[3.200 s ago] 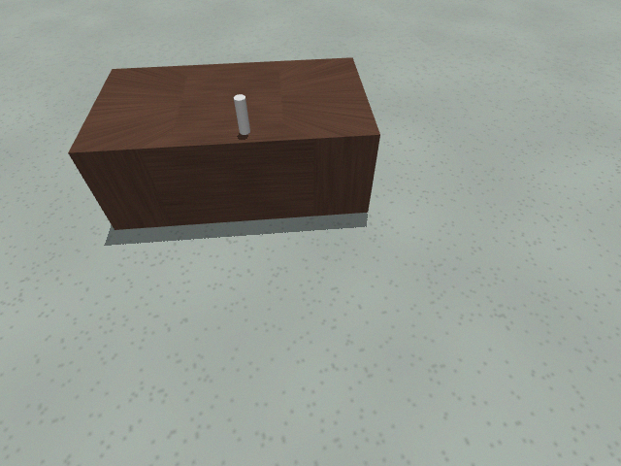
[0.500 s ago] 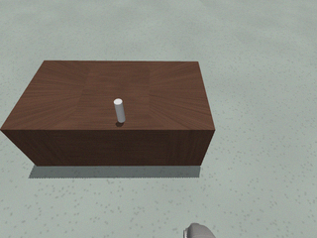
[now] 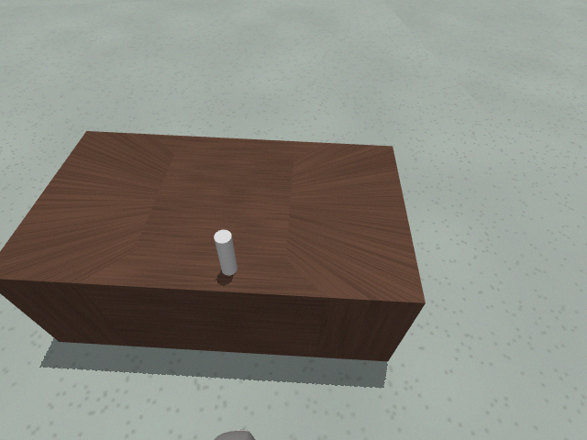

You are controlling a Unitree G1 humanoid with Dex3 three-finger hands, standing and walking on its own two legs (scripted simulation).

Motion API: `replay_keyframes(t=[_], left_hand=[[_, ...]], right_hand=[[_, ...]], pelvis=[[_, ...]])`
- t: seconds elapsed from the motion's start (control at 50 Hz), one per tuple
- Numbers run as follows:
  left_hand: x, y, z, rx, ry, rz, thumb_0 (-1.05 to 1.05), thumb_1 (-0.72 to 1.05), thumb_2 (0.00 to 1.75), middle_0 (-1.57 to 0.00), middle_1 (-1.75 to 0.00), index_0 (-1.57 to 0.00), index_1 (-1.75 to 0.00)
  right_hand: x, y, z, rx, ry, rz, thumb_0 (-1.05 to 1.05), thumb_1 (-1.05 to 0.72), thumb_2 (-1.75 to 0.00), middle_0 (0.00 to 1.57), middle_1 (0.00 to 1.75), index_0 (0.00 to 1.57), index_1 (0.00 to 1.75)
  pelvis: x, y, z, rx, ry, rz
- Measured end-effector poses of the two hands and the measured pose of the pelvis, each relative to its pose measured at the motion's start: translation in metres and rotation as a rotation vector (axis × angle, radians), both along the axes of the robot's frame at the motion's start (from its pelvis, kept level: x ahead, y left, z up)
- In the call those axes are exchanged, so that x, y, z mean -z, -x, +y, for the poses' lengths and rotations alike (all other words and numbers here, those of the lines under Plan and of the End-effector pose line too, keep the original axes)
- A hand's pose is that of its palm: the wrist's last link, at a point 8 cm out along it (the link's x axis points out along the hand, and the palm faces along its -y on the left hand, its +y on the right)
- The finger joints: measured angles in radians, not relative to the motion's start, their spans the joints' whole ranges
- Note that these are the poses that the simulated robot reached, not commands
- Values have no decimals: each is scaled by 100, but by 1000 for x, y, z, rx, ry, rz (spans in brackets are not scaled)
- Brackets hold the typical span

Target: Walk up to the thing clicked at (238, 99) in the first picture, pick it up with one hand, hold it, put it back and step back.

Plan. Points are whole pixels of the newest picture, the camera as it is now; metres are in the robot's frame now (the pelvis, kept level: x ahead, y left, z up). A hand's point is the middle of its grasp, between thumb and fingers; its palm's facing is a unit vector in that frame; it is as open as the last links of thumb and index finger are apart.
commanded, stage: walk up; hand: left
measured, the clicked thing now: (226, 253) +0.57 +0.20 -0.27
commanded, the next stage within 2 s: stand in 1.98 s
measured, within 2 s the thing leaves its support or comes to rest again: neither
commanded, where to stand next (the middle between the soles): +0.18 -0.01 m, yaw -1 degrees
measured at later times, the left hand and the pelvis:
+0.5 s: hand (158, 384) +0.22 +0.24 -0.14, palm faces -0.06 -0.92 -0.38, open 7.4 cm; pelvis +0.11 -0.02 +0.00, yaw -2 degrees
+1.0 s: hand (156, 378) +0.23 +0.24 -0.14, palm faces +0.01 -0.95 -0.32, open 7.4 cm; pelvis +0.14 -0.01 +0.02, yaw +0 degrees
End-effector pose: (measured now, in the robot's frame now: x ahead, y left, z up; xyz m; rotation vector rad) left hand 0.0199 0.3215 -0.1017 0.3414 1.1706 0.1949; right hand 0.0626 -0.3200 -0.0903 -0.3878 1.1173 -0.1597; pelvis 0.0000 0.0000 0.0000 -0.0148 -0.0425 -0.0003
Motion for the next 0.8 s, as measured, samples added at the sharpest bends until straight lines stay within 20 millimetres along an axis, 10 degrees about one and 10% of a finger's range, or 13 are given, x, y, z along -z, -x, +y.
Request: replay_keyframes(t=[0.24, 0.42, 0.8], left_hand=[[1, -109, 3, 57, 33, 10, 1, 91, 90, -20, -30, -20, -30], [0, -180, -23, 62, -32, -53, 1, 91, 90, -20, -30, -20, -30], [2, -213, -45, 0, 59, -32, 1, 90, 90, -21, -30, -20, -30]], right_hand=[[-24, -40, 10, 67, 42, -7, 1, -90, -90, 20, 30, 21, 30], [19, -71, -11, 106, -3, 73, 1, -90, -90, 20, 31, 21, 30], [14, -116, 8, 80, -29, 122, 1, -90, -90, 20, 30, 21, 30]], pelvis=[[-14, -70, 10, 27, -14, -8], [4, -108, -14, 30, -21, -5], [-13, -134, -12, 11, -25, 4]])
